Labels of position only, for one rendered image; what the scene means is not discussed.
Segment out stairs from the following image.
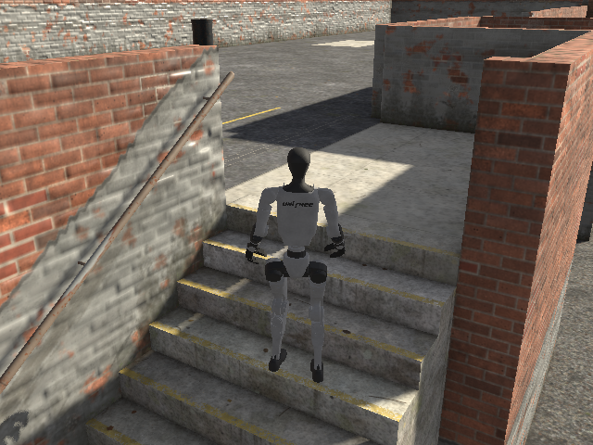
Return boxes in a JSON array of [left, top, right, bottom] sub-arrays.
[[85, 205, 460, 445]]

